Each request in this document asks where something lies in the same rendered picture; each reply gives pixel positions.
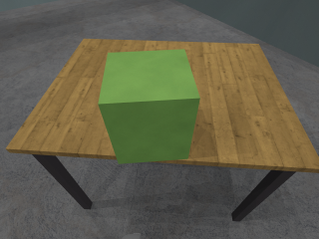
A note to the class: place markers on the carton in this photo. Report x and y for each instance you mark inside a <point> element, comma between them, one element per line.
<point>149,102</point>

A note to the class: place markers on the table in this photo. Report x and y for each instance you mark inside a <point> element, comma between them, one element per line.
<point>244,119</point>

